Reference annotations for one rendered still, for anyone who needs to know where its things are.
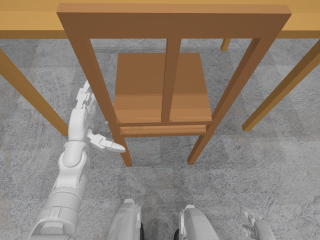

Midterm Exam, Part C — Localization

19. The robot right hand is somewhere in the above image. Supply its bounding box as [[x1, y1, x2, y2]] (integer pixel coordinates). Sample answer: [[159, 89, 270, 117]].
[[238, 206, 276, 240]]

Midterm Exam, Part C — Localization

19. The robot left hand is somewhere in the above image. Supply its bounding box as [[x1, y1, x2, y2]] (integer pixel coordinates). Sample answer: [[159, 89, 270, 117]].
[[68, 80, 126, 153]]

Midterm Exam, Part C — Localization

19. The table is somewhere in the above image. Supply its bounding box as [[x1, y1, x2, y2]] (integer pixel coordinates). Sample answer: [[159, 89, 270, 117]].
[[0, 0, 320, 136]]

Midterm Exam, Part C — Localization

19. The robot left forearm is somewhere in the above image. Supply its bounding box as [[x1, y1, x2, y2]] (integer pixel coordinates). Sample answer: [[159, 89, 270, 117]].
[[26, 140, 91, 240]]

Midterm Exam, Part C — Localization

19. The chair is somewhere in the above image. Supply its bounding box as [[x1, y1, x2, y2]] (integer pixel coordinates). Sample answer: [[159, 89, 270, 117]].
[[56, 3, 292, 167]]

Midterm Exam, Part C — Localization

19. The robot right shin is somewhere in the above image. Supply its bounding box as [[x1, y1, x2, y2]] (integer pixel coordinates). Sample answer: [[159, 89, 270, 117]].
[[178, 205, 195, 240]]

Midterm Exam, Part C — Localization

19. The right robot thigh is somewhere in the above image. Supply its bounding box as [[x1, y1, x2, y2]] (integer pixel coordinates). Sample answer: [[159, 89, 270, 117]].
[[178, 208, 219, 240]]

